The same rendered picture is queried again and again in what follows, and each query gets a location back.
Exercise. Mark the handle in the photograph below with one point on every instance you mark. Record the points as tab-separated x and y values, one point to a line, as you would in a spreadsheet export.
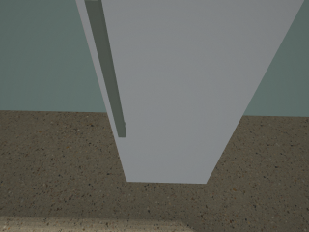
98	25

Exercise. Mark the fridge door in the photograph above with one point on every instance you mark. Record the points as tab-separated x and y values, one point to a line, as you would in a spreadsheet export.
186	71

